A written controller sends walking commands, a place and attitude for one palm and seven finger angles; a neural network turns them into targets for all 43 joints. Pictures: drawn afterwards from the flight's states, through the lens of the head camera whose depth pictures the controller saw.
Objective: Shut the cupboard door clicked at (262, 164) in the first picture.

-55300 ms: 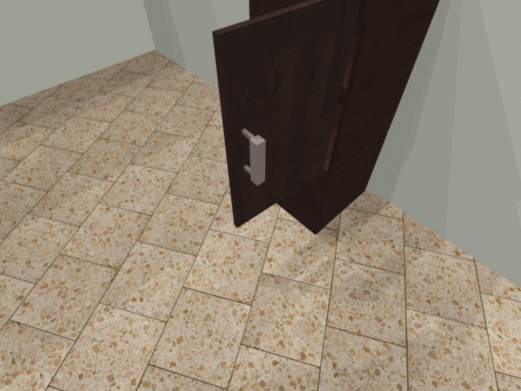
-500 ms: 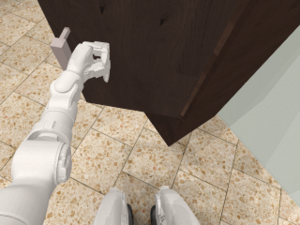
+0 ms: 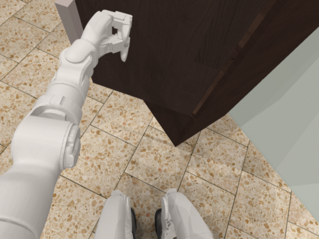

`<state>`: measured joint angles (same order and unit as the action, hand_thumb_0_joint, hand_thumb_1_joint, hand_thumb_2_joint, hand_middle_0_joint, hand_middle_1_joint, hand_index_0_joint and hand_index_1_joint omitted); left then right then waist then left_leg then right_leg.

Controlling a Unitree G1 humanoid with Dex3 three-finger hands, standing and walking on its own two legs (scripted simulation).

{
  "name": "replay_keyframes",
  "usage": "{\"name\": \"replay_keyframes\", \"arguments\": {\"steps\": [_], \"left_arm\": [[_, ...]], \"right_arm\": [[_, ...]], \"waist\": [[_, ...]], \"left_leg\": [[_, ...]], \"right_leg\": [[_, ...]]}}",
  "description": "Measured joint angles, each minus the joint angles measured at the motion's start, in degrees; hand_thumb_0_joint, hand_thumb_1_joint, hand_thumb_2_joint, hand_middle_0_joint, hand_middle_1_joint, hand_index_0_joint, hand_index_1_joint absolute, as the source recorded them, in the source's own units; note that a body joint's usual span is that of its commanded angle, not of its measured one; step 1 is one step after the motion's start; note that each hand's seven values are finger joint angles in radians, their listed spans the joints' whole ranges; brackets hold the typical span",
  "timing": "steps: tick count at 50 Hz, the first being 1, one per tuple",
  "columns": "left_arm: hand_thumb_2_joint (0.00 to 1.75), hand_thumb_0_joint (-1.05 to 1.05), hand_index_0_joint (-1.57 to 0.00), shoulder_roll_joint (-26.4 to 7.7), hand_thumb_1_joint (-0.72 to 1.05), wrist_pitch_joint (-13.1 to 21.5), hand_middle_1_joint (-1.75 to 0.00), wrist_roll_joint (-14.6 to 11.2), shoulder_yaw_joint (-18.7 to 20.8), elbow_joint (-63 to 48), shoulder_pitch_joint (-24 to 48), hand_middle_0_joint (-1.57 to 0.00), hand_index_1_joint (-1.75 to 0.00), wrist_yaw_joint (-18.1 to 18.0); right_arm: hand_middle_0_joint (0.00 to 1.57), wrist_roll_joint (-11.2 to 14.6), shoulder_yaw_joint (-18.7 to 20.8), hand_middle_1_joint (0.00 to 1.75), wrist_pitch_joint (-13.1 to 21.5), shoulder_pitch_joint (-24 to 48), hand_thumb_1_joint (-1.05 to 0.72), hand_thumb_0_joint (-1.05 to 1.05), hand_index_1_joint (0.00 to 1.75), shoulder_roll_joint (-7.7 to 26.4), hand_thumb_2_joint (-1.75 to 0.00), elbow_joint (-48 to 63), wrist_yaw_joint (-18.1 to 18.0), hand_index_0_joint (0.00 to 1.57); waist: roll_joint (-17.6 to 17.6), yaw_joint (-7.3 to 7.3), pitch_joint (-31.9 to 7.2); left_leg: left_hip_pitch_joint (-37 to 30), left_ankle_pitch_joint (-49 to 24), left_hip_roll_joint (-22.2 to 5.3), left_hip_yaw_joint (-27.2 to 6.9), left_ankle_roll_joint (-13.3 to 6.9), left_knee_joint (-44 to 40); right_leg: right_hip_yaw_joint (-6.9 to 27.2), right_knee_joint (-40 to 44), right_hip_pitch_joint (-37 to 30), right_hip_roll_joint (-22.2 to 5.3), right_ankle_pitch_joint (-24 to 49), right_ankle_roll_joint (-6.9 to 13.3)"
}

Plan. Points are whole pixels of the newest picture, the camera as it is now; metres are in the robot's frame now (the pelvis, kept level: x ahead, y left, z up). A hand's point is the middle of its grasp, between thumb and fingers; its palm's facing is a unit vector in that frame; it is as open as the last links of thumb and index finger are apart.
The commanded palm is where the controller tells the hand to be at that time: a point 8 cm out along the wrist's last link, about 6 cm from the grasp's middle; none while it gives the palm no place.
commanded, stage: pull the fist back off the door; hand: left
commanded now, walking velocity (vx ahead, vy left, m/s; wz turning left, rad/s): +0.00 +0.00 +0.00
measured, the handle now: (79, 23) +0.60 +0.14 +0.09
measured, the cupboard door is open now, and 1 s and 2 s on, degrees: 39 31 31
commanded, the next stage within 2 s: draw the hand back to the body in 0.92 s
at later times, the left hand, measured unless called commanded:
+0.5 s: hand (139, 43) +0.55 +0.01 +0.09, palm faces +0.01 -1.00 -0.03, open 3.1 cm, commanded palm +0.50 +0.05 +0.10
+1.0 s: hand (139, 72) +0.46 +0.01 +0.10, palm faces -0.08 -0.99 -0.09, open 3.1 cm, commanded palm +0.44 +0.06 +0.10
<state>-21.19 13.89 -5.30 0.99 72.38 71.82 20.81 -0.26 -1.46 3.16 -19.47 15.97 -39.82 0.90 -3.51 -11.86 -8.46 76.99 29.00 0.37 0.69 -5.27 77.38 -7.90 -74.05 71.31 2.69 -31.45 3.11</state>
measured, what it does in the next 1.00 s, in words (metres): stands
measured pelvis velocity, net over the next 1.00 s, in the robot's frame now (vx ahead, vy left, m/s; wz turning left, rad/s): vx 0.03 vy -0.04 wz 0.03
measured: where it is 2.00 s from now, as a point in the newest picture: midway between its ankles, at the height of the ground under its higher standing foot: outside the picture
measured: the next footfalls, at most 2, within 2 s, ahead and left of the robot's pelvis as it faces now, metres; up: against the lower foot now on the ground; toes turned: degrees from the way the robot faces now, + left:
none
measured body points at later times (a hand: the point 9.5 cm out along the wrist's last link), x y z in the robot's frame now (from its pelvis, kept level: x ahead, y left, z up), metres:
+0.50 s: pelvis +0.02 -0.02 +0.03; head +0.16 -0.03 +0.46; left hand +0.54 +0.06 +0.09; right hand -0.04 -0.25 -0.09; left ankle +0.05 +0.06 -0.60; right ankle +0.03 -0.10 -0.60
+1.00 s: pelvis +0.03 -0.04 +0.05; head +0.13 -0.04 +0.49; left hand +0.46 +0.07 +0.11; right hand +0.14 -0.29 -0.08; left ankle +0.05 +0.06 -0.60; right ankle +0.03 -0.10 -0.60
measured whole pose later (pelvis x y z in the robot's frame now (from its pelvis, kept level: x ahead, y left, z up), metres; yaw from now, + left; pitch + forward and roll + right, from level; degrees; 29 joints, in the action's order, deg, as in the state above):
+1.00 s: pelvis +0.03 -0.04 +0.05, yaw +2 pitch +21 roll +0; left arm -4.4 29.9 -0.9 -1.6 52.5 37.0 -7.5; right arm -0.8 2.4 -3.5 -14.1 14.9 -34.8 4.9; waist -2.1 -4.3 -9.3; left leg 57.6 27.7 0.7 2.3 -2.0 64.6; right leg -5.0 -64.9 54.5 3.1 -31.3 4.9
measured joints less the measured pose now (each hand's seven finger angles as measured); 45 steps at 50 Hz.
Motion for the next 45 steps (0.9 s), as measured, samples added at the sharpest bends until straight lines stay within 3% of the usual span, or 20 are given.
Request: {"name": "replay_keyframes", "arguments": {"steps": [4,10,13,16,18,20,26,28,32,39,45], "left_arm": [[1.06,0.0,-1.3,0.5,1.03,-1.5,-1.5,0.6,0.9,1.0,2.7,-1.3,-1.5,-1.8],[1.0,-0.01,-1.32,7.5,0.94,0.3,-1.5,1.5,9.3,0.9,2.1,-1.3,-1.5,-24.4],[0.97,-0.01,-1.32,9.9,0.93,4.2,-1.5,5.2,12.0,-1.0,-1.1,-1.29,-1.5,-33.8],[0.95,-0.01,-1.31,10.0,0.93,8.2,-1.5,10.6,11.7,-2.0,-4.9,-1.29,-1.5,-37.7],[0.94,0.0,-1.31,9.6,0.93,9.6,-1.5,12.4,11.4,-2.2,-7.1,-1.29,-1.5,-37.4],[0.93,0.0,-1.31,9.3,0.92,9.6,-1.5,12.0,11.7,-2.0,-9.0,-1.29,-1.5,-35.9],[0.91,0.01,-1.3,10.3,0.91,9.7,-1.5,5.5,13.6,-5.3,-16.2,-1.3,-1.5,-31.8],[0.9,0.02,-1.3,11.1,0.91,11.9,-1.5,4.5,12.2,-7.8,-19.3,-1.29,-1.5,-31.1],[0.9,0.01,-1.3,12.7,0.91,15.3,-1.5,4.9,7.4,-10.3,-23.9,-1.29,-1.5,-29.6],[0.9,0.01,-1.3,16.3,0.9,14.8,-1.5,3.4,5.0,-13.9,-31.1,-1.3,-1.5,-28.2],[0.9,0.02,-1.3,16.8,0.9,18.7,-1.5,3.6,1.0,-24.3,-38.6,-1.3,-1.5,-28.7]], "right_arm": [[0.21,-0.5,-0.2,0.3,0.4,-0.5,-0.91,0.0,0.3,-0.5,-0.9,-0.5,-0.1,0.2],[0.21,-3.4,0.3,0.3,0.7,-2.9,-0.91,0.0,0.3,-1.6,-0.9,1.0,3.3,0.2],[0.21,-5.1,0.8,0.3,0.4,-4.2,-0.91,0.0,0.3,-2.2,-0.9,1.7,5.7,0.2],[0.21,-5.8,1.3,0.3,-0.6,-5.2,-0.91,0.0,0.3,-2.9,-0.9,1.7,7.6,0.2],[0.21,-5.5,1.4,0.3,-1.7,-5.8,-0.91,0.0,0.3,-3.2,-0.9,1.5,8.0,0.2],[0.21,-4.8,1.3,0.3,-3.0,-6.3,-0.91,0.0,0.3,-3.3,-0.9,1.4,8.0,0.2],[0.21,-3.0,1.4,0.3,-4.5,-8.2,-0.91,0.01,0.3,-3.1,-0.9,2.3,6.6,0.2],[0.21,-2.8,1.8,0.3,-4.4,-8.5,-0.91,0.01,0.3,-2.8,-0.9,2.6,6.5,0.2],[0.21,-2.5,2.8,0.3,-4.9,-7.5,-0.91,0.01,0.3,-1.8,-0.9,2.7,6.8,0.2],[0.2,-1.5,4.3,0.3,-6.3,-1.2,-0.91,0.01,0.3,0.3,-0.9,4.3,5.5,0.2],[0.2,-1.1,5.2,0.29,-5.5,3.1,-0.91,0.01,0.3,0.2,-0.9,5.7,4.6,0.19]], "waist": [[-0.1,-0.59,-0.1],[-0.6,-1.37,-0.9],[-1.2,-1.62,-1.6],[-1.8,-1.83,-1.8],[-2.0,-1.83,-1.6],[-2.0,-1.69,-1.2],[-1.2,0.09,-0.8],[-0.7,1.17,-1.1],[0.4,3.18,-1.7],[2.0,4.6,-1.0],[1.8,6.48,-0.7]], "left_leg": [[1.7,0.1,0.0,0.0,-0.1,0.9],[2.7,-0.1,-0.2,0.8,0.2,0.4],[2.2,0.0,-0.7,1.5,0.4,-0.4],[0.6,0.3,-1.2,2.2,0.5,-1.2],[-1.1,0.5,-1.4,2.6,0.6,-2.0],[-3.4,0.4,-1.5,2.9,0.8,-3.3],[-11.0,-0.7,-1.5,3.4,1.9,-9.2],[-13.1,-1.1,-1.3,3.3,2.3,-10.9],[-15.7,-1.2,-0.9,2.5,2.9,-12.5],[-17.3,-1.2,-0.5,1.9,3.4,-12.9],[-18.7,-1.1,-0.2,2.2,3.4,-13.0]], "right_leg": [[-0.1,-0.9,1.7,-0.1,-0.1,-0.1],[0.8,-0.9,3.2,0.0,0.1,-0.4],[1.6,-0.4,3.2,0.5,0.4,-0.3],[2.4,0.2,2.1,1.0,0.3,-0.1],[2.9,0.7,0.8,1.3,0.2,0.1],[3.3,1.7,-1.2,1.5,0.3,0.3],[4.3,6.8,-8.1,1.8,1.2,1.0],[4.4,8.2,-10.1,1.8,1.4,1.3],[3.8,9.6,-12.8,1.6,1.2,1.8],[3.2,9.7,-14.6,1.2,0.7,2.0],[3.5,9.3,-15.8,1.0,0.4,2.0]]}}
